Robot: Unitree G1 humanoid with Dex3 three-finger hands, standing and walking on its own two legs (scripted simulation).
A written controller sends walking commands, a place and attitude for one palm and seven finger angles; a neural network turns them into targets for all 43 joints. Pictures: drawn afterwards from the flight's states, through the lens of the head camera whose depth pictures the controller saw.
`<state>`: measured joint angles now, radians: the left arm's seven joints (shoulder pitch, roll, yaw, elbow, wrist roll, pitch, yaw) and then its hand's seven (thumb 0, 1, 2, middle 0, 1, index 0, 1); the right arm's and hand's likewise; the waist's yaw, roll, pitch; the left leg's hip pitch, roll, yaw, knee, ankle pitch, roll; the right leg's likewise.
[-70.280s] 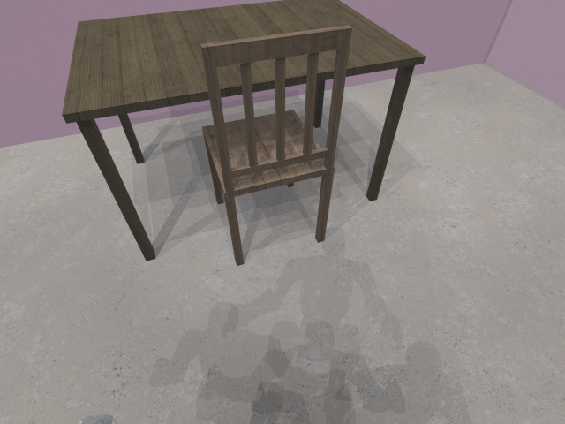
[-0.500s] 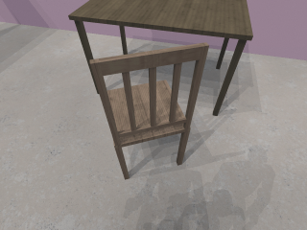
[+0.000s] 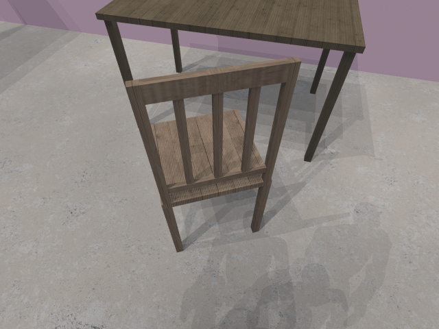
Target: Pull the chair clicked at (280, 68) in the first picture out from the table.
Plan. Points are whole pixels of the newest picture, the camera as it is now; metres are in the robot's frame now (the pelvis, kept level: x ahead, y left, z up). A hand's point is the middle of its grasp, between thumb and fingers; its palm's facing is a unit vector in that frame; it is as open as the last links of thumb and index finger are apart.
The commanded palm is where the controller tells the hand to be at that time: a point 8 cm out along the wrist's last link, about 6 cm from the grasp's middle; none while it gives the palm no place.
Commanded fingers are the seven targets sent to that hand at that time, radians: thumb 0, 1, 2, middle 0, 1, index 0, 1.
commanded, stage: look to check the result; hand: left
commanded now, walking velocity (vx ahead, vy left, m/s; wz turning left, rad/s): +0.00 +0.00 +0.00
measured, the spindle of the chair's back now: (217, 140) +0.61 +0.04 -0.08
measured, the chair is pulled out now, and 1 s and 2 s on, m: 0.51 0.51 0.51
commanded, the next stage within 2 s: stand and wait in 0.40 s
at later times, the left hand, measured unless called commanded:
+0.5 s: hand out of the picture +0.01 +0.17 -0.17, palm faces +0.00 -0.98 -0.20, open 7.3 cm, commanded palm none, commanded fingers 0.00 0.90 0.90 -0.20 -0.30 -0.20 -0.30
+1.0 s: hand out of the picture +0.01 +0.17 -0.17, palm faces +0.01 -0.98 -0.19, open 7.3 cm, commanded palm none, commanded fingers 0.00 0.90 0.90 -0.20 -0.30 -0.20 -0.30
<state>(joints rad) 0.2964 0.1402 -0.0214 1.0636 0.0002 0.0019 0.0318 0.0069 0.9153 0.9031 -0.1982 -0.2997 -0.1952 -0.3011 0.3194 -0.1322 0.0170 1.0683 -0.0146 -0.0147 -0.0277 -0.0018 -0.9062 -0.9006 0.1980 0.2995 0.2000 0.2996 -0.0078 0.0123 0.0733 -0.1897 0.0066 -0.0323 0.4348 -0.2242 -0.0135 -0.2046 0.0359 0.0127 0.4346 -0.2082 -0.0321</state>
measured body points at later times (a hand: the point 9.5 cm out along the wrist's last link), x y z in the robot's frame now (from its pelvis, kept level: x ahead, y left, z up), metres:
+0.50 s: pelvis +0.01 +0.00 +0.00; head +0.03 -0.01 +0.45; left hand +0.01 +0.22 -0.15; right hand -0.02 -0.21 -0.16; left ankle +0.01 +0.13 -0.74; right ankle +0.02 -0.10 -0.74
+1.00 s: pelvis +0.01 +0.00 +0.00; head +0.03 +0.00 +0.45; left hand +0.01 +0.22 -0.16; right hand -0.01 -0.21 -0.16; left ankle +0.01 +0.13 -0.74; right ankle +0.02 -0.10 -0.74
